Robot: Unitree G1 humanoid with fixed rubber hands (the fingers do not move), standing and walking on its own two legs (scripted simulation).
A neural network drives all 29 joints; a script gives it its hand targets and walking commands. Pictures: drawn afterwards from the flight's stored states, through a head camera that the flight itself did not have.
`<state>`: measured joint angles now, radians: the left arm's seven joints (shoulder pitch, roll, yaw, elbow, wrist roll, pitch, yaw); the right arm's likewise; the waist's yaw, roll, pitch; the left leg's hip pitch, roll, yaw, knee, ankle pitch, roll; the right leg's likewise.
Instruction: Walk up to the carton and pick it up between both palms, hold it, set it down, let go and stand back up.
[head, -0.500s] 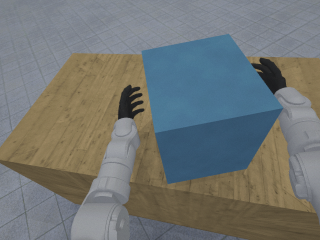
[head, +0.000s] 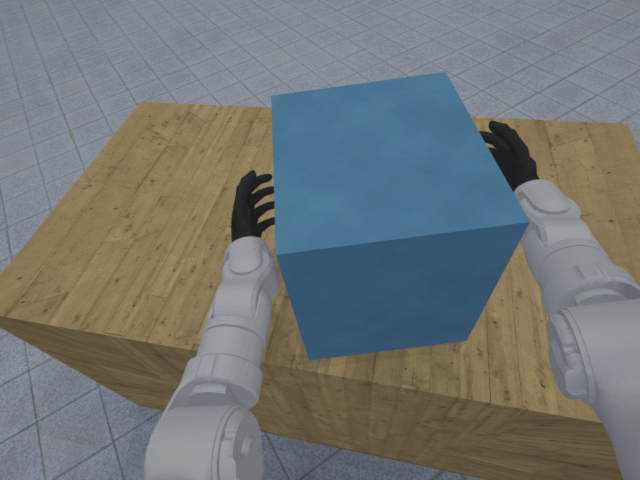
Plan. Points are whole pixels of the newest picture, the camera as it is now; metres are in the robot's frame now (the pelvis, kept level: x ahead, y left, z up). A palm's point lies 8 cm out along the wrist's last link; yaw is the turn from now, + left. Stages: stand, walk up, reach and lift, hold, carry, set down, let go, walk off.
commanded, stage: reach and lift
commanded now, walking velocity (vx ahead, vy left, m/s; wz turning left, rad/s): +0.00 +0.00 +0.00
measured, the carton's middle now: (373, 224) +0.48 +0.05 +0.03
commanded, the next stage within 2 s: none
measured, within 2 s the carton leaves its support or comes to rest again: leaves its support in 1.36 s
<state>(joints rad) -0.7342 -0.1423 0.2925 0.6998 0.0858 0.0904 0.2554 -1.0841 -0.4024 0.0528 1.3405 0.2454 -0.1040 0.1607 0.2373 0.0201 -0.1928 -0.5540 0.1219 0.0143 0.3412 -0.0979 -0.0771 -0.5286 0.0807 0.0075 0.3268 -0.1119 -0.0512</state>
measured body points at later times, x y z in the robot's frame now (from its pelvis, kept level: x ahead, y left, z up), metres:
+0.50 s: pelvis +0.01 +0.00 +0.00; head +0.07 -0.01 +0.45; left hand +0.39 +0.21 +0.09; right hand +0.51 -0.11 +0.11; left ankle +0.01 +0.18 -0.74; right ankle +0.01 -0.08 -0.74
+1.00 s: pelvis +0.01 +0.00 +0.01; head +0.07 -0.01 +0.45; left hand +0.39 +0.21 +0.09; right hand +0.51 -0.11 +0.11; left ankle +0.02 +0.17 -0.74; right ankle +0.01 -0.08 -0.74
